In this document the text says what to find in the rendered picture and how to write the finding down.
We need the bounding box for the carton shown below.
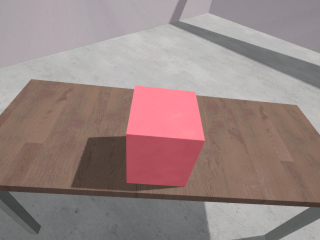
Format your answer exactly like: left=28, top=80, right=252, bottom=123
left=126, top=85, right=205, bottom=187

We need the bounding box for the table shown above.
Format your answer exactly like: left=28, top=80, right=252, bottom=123
left=0, top=79, right=320, bottom=240

